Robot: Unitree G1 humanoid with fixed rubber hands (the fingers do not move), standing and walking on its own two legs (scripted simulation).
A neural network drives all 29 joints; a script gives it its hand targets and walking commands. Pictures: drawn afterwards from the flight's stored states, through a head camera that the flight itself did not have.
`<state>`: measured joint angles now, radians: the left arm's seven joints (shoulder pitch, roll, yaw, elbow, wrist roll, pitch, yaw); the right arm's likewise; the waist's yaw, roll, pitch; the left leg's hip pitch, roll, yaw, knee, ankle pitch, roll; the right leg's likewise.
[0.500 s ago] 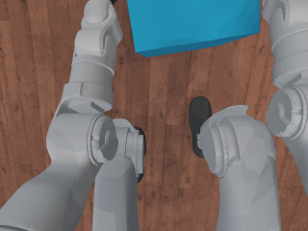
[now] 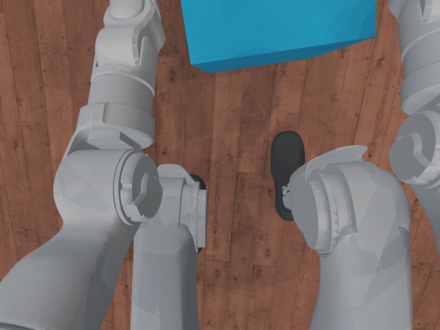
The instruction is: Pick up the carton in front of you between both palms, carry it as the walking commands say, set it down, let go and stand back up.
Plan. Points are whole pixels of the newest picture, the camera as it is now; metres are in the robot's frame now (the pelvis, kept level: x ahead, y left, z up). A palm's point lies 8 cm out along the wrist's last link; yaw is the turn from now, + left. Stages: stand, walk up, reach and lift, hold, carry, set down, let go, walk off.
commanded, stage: set down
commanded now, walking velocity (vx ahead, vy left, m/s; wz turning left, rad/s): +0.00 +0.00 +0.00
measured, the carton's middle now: out of the picture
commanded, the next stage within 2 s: let go in 1.54 s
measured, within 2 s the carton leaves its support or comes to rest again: neither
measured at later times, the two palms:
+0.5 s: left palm out of the picture +0.56 +0.07 -0.18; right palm out of the picture +0.52 -0.32 -0.18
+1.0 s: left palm out of the picture +0.58 +0.05 -0.01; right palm out of the picture +0.53 -0.32 -0.02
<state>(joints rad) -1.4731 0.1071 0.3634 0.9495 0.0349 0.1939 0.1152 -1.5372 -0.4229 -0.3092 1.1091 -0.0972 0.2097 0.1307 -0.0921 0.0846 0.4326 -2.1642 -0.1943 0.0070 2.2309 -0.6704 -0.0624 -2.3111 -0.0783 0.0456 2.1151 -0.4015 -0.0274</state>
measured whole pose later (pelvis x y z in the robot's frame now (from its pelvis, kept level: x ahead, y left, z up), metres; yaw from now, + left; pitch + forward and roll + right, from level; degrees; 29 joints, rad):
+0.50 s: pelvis +0.00 +0.00 +0.00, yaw -1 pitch +33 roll +3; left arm -1.50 0.25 0.10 1.00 -0.18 0.13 0.17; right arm -1.55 -0.59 -0.19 1.25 0.16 0.04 0.04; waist -0.06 0.06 0.52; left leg -2.12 -0.18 0.00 2.24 -0.70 -0.07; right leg -2.28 -0.07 0.04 2.13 -0.42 -0.03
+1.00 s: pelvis +0.01 -0.01 +0.10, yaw -1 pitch +43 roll +7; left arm -1.32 0.15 0.29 0.84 -0.04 0.22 0.19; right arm -1.41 -0.49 -0.25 1.06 0.02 0.17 0.06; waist -0.04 0.04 0.14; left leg -1.98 -0.12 0.02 1.87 -0.64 -0.05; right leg -2.16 -0.01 0.07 1.79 -0.38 -0.01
